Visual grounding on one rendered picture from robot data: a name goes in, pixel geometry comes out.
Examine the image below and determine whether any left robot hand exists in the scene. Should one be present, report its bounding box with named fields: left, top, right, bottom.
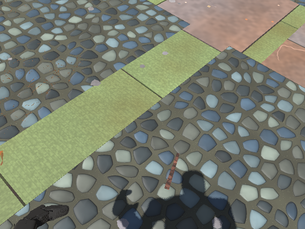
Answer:
left=13, top=204, right=70, bottom=229

